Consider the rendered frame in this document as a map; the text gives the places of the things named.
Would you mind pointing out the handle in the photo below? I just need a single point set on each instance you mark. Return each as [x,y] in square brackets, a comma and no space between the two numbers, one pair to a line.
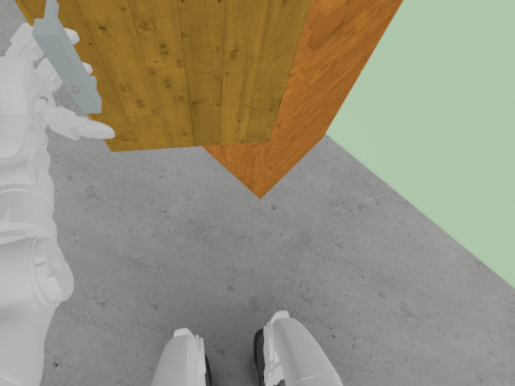
[52,38]

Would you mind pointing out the cupboard door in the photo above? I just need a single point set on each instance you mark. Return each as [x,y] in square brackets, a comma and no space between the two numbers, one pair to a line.
[184,73]

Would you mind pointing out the robot right shin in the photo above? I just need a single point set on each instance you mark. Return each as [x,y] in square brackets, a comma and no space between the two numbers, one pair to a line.
[273,372]

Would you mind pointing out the robot left hand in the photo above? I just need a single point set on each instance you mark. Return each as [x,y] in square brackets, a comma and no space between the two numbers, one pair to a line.
[21,86]

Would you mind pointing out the robot left upper arm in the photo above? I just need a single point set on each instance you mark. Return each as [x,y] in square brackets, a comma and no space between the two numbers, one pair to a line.
[34,280]

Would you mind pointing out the left robot thigh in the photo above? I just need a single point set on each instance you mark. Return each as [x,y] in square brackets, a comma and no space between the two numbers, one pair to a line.
[181,362]

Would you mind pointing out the robot left forearm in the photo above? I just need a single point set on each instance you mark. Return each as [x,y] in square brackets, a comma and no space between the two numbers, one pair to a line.
[26,188]

